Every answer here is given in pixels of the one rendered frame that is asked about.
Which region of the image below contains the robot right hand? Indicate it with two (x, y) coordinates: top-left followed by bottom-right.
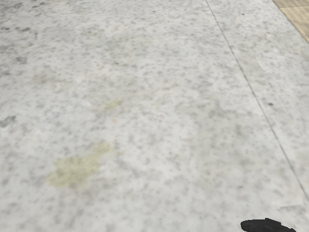
(240, 217), (296, 232)

